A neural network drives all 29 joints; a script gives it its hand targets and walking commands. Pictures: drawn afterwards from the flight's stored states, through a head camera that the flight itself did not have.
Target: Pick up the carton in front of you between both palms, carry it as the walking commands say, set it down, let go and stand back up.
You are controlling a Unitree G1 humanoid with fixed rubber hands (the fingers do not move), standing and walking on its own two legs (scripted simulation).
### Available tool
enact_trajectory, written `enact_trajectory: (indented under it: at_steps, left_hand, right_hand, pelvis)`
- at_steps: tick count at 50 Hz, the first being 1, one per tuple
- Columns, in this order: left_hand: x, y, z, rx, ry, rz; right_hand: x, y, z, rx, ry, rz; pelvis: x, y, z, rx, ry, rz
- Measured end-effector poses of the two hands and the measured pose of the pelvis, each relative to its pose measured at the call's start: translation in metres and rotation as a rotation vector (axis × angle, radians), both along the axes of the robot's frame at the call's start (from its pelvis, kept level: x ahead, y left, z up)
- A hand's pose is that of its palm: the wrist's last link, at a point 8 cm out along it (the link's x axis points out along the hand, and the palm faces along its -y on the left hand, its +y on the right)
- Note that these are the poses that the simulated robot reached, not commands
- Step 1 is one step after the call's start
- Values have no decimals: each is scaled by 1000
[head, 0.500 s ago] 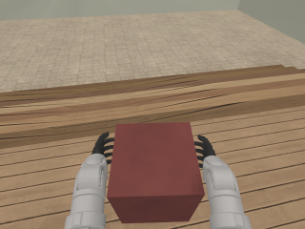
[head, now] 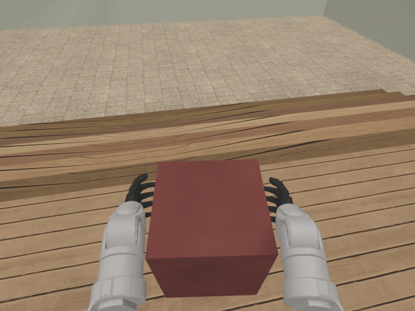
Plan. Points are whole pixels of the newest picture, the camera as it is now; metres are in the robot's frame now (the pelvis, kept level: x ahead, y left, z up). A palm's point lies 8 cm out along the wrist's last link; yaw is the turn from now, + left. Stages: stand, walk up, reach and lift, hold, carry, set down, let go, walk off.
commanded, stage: hold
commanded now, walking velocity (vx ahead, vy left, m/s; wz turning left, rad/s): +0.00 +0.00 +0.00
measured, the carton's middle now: (209, 231) +0.29 +0.00 -0.02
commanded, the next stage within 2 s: carry in 0.44 s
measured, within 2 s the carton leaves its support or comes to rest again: neither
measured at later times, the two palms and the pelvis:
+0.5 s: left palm (135, 207) +0.30 +0.15 +0.05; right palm (283, 210) +0.30 -0.15 +0.05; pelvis +0.01 +0.00 +0.00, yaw +0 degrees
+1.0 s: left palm (140, 151) +0.44 +0.16 +0.08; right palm (267, 151) +0.44 -0.14 +0.08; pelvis +0.18 +0.01 +0.00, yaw +2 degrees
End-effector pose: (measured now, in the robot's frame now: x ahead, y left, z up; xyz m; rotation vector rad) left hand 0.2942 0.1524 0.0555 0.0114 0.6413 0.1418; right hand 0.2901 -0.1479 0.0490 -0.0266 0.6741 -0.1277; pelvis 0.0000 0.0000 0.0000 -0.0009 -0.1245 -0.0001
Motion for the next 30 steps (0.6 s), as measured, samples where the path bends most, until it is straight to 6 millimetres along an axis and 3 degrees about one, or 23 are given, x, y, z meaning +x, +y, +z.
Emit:
enact_trajectory:
  at_steps: [23, 30]
  left_hand:
    - [4, 0, -1, 12, 4, -11]
    - [18, 5, 4, -4, -40, 3]
  right_hand:
    - [3, 0, -1, -17, 4, 9]
    - [19, 5, 6, -4, -40, -1]
  pelvis:
    - [10, 1, 0, 0, 29, 2]
    - [24, 5, -7, -5, 128, 21]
